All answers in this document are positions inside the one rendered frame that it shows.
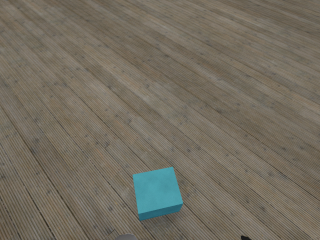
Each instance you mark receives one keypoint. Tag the carton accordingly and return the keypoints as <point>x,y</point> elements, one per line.
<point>157,193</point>

